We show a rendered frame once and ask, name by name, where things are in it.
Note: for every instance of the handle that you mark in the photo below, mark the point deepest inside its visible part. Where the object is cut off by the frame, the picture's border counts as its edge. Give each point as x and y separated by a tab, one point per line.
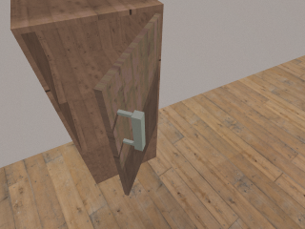
138	129

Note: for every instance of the cupboard door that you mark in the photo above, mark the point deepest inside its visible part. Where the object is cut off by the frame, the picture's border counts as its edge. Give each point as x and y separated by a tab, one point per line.
131	84

